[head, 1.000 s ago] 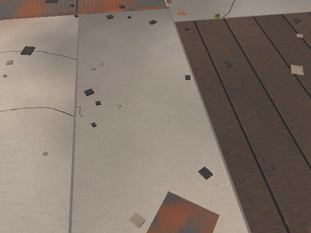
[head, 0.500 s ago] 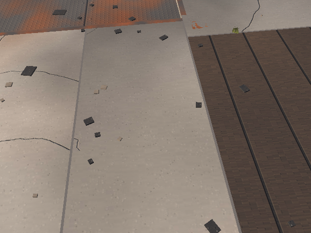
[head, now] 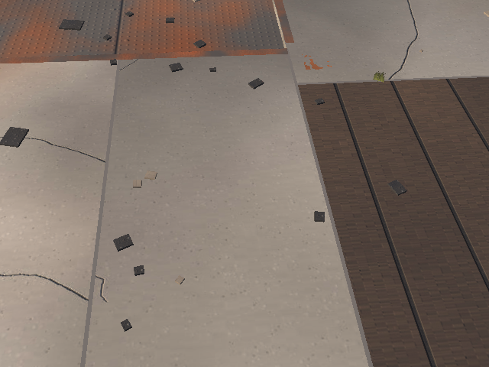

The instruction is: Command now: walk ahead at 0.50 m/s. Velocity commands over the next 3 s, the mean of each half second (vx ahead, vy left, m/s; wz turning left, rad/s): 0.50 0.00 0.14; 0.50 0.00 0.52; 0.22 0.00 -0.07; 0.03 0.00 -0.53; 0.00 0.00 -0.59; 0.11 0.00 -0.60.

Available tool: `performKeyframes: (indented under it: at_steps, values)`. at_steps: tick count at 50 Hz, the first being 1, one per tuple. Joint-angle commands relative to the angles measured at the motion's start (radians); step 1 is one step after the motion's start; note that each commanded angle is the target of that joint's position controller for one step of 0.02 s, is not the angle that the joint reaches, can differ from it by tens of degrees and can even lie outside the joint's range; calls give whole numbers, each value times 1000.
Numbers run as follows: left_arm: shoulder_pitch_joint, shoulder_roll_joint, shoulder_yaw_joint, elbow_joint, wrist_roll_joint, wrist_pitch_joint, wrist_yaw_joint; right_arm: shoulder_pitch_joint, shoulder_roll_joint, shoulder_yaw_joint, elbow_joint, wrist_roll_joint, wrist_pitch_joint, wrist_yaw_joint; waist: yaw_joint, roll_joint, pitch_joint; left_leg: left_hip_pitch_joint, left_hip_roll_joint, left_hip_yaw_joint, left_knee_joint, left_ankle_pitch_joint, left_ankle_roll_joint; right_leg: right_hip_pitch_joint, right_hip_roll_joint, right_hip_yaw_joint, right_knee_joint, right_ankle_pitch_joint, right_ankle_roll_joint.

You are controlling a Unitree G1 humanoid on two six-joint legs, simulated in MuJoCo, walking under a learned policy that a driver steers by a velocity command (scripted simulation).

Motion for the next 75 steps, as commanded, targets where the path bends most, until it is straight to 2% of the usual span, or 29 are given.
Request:
performKeyframes:
  at_steps: [1, 11, 15, 18, 20, 21, 22, 23, 24, 26, 28, 36, 43, 45, 47, 48, 49, 50, 51, 52, 53, 55, 59, 64, 69, 72, 73, 74, 75]
  values:
    - [34, 62, 26, -56, 7, 7, 10, 28, -79, -13, -23, -10, -15, 4, 14, 107, -67, 172, 262, -308, -304, 71, 167, -168, -105, 48, -24, 91, -5]
    - [-269, 31, 21, -148, 14, 12, -2, 193, -143, -23, 48, 7, -2, -38, -53, 83, 28, 239, 219, -137, -364, 166, 133, -271, -72, -11, -517, 474, 40]
    - [-389, 37, 15, -195, 7, -2, -22, 269, -148, -26, 82, 17, 16, -41, -88, 82, 64, 335, 254, -183, -302, 156, 139, -277, -40, -8, -639, 417, 42]
    - [-368, 71, 22, -204, 4, -20, -35, 255, -168, -38, 82, 22, 29, -50, -49, 108, 47, 369, 287, -231, -226, 201, 119, -177, -17, 1, -705, 336, 23]
    - [-207, 123, 49, -161, 7, -29, -30, 213, -169, -39, 69, 23, 35, -50, 44, 119, -44, 336, 242, -212, -62, 397, 87, 74, 27, -35, -745, 299, -9]
    - [-24, 182, 72, -117, 19, -32, -20, 197, -131, -26, 50, 13, 34, -47, 118, 90, -180, 207, 179, -170, 166, 361, 53, 362, -41, 20, -698, 325, -55]
    - [126, 284, 97, -96, 39, -28, -11, 271, -30, 1, 21, 4, 22, -44, 121, -116, -358, -150, 37, -82, 555, 8, -18, 775, -299, 354, -703, 279, -166]
    - [147, 240, 83, -87, 35, -21, -15, 313, -17, 9, 25, 27, 4, -40, 110, -279, -461, -333, -14, -168, 766, -443, -31, 855, -408, 677, -848, 146, -244]
    - [72, 158, 59, -104, 29, -19, -12, 247, -126, -21, 19, 51, -2, -41, 106, -173, -313, -411, 51, -214, 857, -396, -20, 729, -371, 566, -873, 74, -195]
    - [-72, 85, 35, -120, 26, -18, -13, 151, -120, -29, -2, 44, 8, -49, 55, -60, -124, -378, 137, -169, 804, -231, -12, 436, -294, 310, -941, 131, -131]
    - [-134, 57, 29, -113, 37, -22, -16, 174, -80, -38, -1, 35, 38, -49, -1, -93, -53, -279, 179, -171, 731, -150, -12, 273, -239, 159, -1013, 187, -108]
    - [-81, 125, 58, -78, 43, -16, 14, 23, -50, -39, -79, 21, 63, -25, -4, -32, 16, -366, 178, -150, 460, 138, -38, 284, -221, -110, -1075, 383, -117]
    - [9, 174, 76, -59, 15, 14, 22, -189, -46, -22, -174, 21, 62, 21, 59, -21, 75, -362, 145, -33, 220, 81, 1, 457, -269, -212, -1008, 440, -87]
    - [-12, 199, 84, -69, 2, 21, 24, -169, -79, -36, -191, 22, 64, 26, 28, -45, 44, -270, 96, 18, 196, -12, 37, 488, -273, -241, -911, 699, -61]
    - [-46, 217, 88, -78, -7, 36, 26, 25, -139, -73, -154, 26, 66, 21, -92, -52, -69, 0, 0, 78, 131, -28, 88, 465, -235, -285, -626, 976, -23]
    - [-34, 200, 79, -87, 2, 38, 28, 196, -217, -114, -104, 28, 69, 5, -162, -4, -163, 285, -16, 22, 95, 8, 127, 305, -193, -299, -366, 853, 21]
    - [24, 81, 44, -138, 45, 22, 23, 248, -348, -142, -95, 31, 70, -12, -98, 256, -228, 606, 244, -450, 58, -35, 264, -117, -62, -281, 13, 125, 86]
    - [-8, 64, 25, -173, 22, -25, 9, 259, -338, -124, -131, 22, 56, -5, -85, 260, -390, 752, 377, -912, -153, -217, 386, -325, 76, -22, 203, -260, 90]
    - [-145, 134, 41, -203, -23, -52, -1, 254, -257, -99, -126, 12, 43, 3, -130, 147, -297, 716, 359, -813, -204, -166, 317, -438, 29, 47, 233, -182, 60]
    - [-138, 128, 38, -186, -29, -60, -3, 197, -202, -83, -122, 10, 35, 1, -94, 122, -203, 589, 339, -629, -178, 16, 273, -436, -22, 28, 169, -92, 37]
    - [-114, 132, 43, -152, -5, -53, 7, 96, -151, -65, -146, 8, 33, -2, -44, 55, -140, 421, 302, -472, -154, 238, 232, -349, -75, 21, 95, -24, 40]
    - [-62, 136, 54, -119, 14, -17, 10, 14, -101, -47, -162, -10, 30, -8, 15, 75, -120, 229, 253, -312, -167, 505, 195, -180, -114, 24, 15, 12, 49]
    - [-49, 81, 42, -103, 19, 31, 16, 24, -131, -47, -119, -19, 13, -28, 41, 78, -99, 151, 221, -135, -211, 719, 174, -144, -90, 4, -140, 157, 77]
    - [-167, 63, 26, -133, 14, 32, -1, 18, -136, -37, -85, -27, 23, -55, -14, 104, -83, 206, 200, -8, -228, 632, 116, -95, -45, -14, -471, 427, 68]
    - [-209, 98, 36, -185, 19, 39, -33, 14, -155, -45, -66, -8, 66, -78, -27, 113, -47, 350, 279, -25, -127, 620, 122, -179, -19, -37, -537, 258, 38]
    - [-119, 112, 48, -186, 19, 37, -51, -31, -168, -51, -89, 15, 94, -97, 26, 111, -72, 355, 268, -10, 64, 730, 80, -75, 38, -93, -637, 203, -10]
    - [-38, 153, 65, -174, 23, 33, -47, -14, -167, -51, -92, 15, 97, -100, 63, 61, -122, 310, 207, 28, 218, 689, 25, 74, 50, -64, -735, 411, -48]
    - [28, 240, 88, -181, 35, 34, -29, -24, -151, -43, -126, -11, 90, -96, 75, -95, -201, 120, 104, 65, 495, 349, -46, 281, -104, 183, -741, 861, -129]
    - [35, 299, 92, -190, 54, 39, -21, 39, -66, -19, -150, -39, 81, -78, 8, -286, -307, -210, -108, -16, 798, -540, -105, 542, -331, 556, -749, 1157, -356]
